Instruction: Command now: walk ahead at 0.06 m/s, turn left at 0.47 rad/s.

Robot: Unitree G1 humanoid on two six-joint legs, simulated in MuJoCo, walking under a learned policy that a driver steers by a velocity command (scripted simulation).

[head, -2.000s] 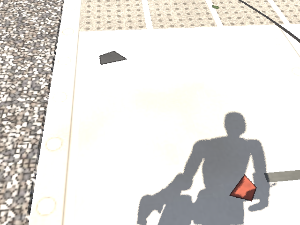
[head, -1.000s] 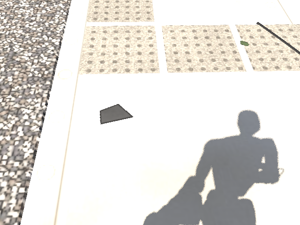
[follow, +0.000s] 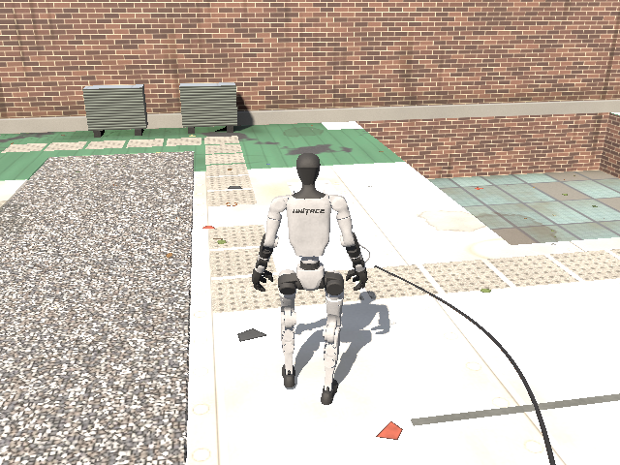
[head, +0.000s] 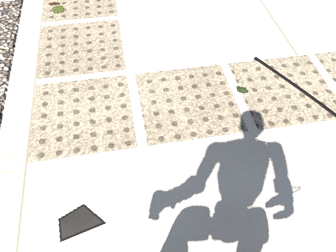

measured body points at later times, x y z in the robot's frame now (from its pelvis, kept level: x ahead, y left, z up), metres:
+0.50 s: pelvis +0.11 +0.00 +0.00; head +0.13 +0.01 +0.45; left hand +0.19 +0.32 -0.10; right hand +0.29 -0.25 -0.11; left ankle +0.07 +0.11 -0.74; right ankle +0.18 -0.11 -0.74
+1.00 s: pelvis +0.31 +0.12 -0.02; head +0.35 +0.14 +0.43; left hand +0.14 +0.34 -0.15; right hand +0.63 +0.02 -0.09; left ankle +0.35 +0.26 -0.74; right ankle +0.19 -0.11 -0.70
